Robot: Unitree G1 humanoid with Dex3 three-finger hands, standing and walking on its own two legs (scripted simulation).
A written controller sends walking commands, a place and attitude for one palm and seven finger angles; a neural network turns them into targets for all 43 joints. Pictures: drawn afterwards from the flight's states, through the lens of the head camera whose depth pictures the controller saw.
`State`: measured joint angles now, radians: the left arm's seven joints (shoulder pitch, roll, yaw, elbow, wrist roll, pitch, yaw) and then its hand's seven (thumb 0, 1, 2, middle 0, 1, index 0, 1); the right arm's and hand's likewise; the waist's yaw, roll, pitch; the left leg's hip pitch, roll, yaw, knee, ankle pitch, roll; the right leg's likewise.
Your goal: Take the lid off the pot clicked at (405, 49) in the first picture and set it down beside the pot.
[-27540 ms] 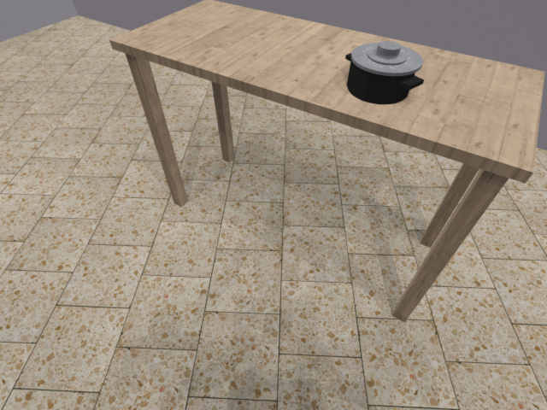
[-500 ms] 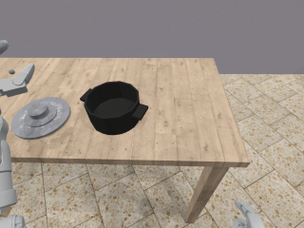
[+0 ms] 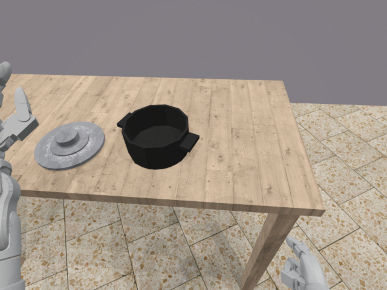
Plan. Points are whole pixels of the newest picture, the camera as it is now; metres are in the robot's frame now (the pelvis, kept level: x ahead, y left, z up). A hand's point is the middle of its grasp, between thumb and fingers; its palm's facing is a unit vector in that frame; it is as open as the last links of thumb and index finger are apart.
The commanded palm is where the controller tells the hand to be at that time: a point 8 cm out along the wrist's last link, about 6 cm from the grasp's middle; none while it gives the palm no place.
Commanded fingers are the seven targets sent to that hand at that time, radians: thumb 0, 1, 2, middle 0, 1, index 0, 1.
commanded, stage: draw the hand back to the body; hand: left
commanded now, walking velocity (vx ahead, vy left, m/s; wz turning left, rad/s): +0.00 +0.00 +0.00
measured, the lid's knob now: (67, 137) +0.42 +0.39 +0.07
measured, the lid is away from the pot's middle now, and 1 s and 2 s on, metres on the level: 0.23 0.23 0.23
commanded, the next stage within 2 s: step back with the hand held close in 0.80 s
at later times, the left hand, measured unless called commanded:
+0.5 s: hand (8, 154) +0.20 +0.27 +0.26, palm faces +0.48 -0.83 -0.27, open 7.5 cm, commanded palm +0.14 +0.31 +0.26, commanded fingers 0.00 0.90 0.90 -0.20 -0.30 -0.20 -0.30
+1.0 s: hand out of the picture +0.16 +0.26 +0.27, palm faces +0.52 -0.79 -0.33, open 7.5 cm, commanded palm +0.11 +0.30 +0.25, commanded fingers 0.00 0.90 0.90 -0.20 -0.30 -0.20 -0.30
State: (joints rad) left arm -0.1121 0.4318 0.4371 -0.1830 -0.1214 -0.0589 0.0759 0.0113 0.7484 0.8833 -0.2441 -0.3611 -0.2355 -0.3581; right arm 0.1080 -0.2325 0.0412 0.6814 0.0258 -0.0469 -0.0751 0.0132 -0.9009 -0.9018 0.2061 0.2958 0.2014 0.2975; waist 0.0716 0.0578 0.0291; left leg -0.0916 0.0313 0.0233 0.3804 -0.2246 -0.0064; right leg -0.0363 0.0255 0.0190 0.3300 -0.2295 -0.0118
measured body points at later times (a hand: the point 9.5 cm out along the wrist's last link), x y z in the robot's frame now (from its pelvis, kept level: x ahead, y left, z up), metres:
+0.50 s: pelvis -0.01 +0.02 +0.00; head -0.03 +0.01 +0.45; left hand +0.17 +0.31 +0.27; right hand +0.20 -0.19 -0.08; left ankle -0.01 +0.12 -0.75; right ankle -0.03 -0.11 -0.75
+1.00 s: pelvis -0.02 +0.02 +0.00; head -0.04 +0.01 +0.45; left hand +0.13 +0.30 +0.29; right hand +0.20 -0.18 -0.07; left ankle -0.01 +0.12 -0.75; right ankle -0.03 -0.11 -0.75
